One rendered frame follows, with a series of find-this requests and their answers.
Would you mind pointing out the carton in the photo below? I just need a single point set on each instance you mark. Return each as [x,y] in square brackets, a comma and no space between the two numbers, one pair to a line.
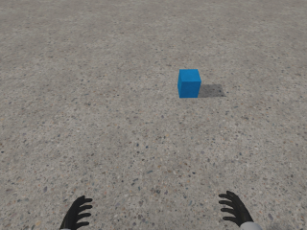
[188,83]

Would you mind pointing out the left robot hand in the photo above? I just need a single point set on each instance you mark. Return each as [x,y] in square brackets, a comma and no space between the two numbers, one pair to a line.
[71,218]

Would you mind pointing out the right robot hand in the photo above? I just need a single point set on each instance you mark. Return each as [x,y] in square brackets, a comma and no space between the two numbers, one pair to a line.
[239,209]

